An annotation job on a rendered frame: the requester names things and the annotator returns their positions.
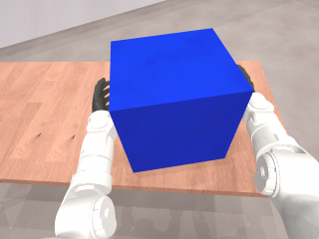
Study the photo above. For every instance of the left robot upper arm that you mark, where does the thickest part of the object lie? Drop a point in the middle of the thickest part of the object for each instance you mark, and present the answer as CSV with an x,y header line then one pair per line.
x,y
86,217

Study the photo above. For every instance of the table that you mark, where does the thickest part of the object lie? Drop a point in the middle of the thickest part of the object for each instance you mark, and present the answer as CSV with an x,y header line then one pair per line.
x,y
44,113

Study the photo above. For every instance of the robot right forearm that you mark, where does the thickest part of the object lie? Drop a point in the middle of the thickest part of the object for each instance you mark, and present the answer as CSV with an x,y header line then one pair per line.
x,y
265,130

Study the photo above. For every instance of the robot right hand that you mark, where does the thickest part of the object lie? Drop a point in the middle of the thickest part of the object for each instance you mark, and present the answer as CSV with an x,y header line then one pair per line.
x,y
246,77

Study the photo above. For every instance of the carton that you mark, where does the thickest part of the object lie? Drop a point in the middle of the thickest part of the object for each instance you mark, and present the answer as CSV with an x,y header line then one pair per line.
x,y
175,99

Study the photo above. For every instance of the robot left forearm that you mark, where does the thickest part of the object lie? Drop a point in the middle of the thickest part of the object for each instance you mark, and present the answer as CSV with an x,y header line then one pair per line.
x,y
93,174

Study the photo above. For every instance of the robot left hand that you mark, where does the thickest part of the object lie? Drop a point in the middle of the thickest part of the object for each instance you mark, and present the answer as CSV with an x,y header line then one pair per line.
x,y
99,100

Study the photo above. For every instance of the right robot upper arm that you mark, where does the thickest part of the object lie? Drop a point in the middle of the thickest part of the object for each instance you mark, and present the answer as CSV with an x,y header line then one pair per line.
x,y
291,181

